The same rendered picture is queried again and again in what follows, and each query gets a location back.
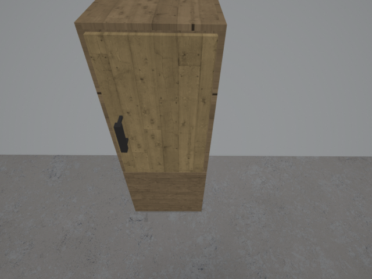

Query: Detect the handle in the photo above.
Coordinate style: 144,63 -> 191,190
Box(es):
114,116 -> 128,153

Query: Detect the cupboard door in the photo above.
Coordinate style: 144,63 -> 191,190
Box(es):
83,32 -> 218,172

